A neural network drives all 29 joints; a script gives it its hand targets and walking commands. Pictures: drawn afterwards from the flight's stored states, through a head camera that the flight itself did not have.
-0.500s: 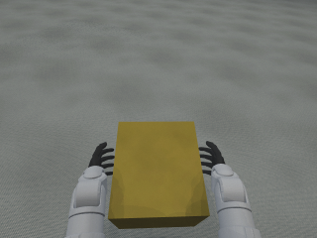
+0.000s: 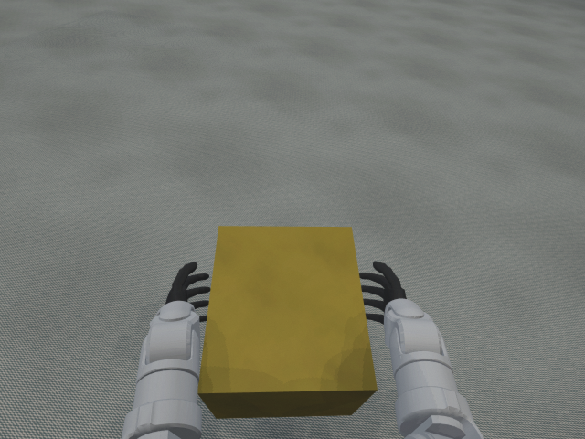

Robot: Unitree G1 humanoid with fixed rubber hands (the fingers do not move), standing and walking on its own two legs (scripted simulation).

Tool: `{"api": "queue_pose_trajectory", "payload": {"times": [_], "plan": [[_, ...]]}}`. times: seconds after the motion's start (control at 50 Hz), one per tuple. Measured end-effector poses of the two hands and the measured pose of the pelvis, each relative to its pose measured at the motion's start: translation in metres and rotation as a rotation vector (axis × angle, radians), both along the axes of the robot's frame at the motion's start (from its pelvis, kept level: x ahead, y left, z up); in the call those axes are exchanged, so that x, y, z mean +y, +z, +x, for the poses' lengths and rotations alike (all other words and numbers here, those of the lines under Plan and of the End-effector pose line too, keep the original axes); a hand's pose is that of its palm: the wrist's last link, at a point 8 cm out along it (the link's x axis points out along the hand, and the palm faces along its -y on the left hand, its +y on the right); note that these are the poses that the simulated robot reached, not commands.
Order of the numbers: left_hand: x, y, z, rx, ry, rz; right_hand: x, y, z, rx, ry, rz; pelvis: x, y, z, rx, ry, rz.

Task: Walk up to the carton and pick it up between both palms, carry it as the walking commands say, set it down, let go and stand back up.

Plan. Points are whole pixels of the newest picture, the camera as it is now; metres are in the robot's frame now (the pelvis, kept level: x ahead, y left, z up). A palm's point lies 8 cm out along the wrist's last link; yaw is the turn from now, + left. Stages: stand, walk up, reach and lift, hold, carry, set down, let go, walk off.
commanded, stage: set down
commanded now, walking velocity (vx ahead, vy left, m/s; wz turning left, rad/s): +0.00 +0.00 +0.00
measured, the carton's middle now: (285, 321) +0.33 +0.03 -0.07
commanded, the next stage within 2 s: none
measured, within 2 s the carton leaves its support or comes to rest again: neither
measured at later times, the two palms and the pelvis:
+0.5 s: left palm (192, 333) +0.29 +0.18 -0.07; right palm (377, 323) +0.34 -0.12 -0.07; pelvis -0.02 -0.02 -0.03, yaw +1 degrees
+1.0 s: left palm (201, 340) +0.33 +0.19 -0.16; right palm (363, 333) +0.36 -0.12 -0.16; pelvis -0.04 -0.01 -0.10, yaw +1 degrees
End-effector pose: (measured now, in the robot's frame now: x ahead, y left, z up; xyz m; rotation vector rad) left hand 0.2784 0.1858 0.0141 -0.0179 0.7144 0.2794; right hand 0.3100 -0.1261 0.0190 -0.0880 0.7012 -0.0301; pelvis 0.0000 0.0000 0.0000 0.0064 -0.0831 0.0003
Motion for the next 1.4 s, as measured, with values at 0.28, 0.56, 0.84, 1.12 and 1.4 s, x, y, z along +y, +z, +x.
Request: {"api": "queue_pose_trajectory", "payload": {"times": [0.28, 0.56, 0.84, 1.12, 1.4], "plan": [[0.001, -0.046, 0.006, -0.002, 0.043, -0.003, 0.004, -0.047, 0.013, -0.002, -0.019, 0.008, -0.009, -0.01, -0.008, 0.183, 0.018, -0.009], [-0.002, -0.101, 0.019, -0.002, 0.043, -0.009, 0.003, -0.101, 0.028, 0.001, -0.036, 0.013, -0.018, -0.036, -0.022, 0.384, 0.018, -0.018], [0.002, -0.155, 0.038, -0.016, 0.035, -0.02, 0.005, -0.157, 0.044, -0.009, -0.061, 0.037, -0.013, -0.078, -0.036, 0.567, 0.021, -0.02], [0.003, -0.199, 0.055, -0.019, 0.028, -0.031, 0.006, -0.197, 0.062, -0.011, -0.062, 0.039, -0.009, -0.12, -0.046, 0.686, 0.012, -0.024], [0.004, -0.25, 0.072, -0.014, 0.029, -0.022, 0.007, -0.248, 0.078, -0.01, -0.068, 0.032, -0.006, -0.164, -0.052, 0.772, 0.003, -0.027]]}}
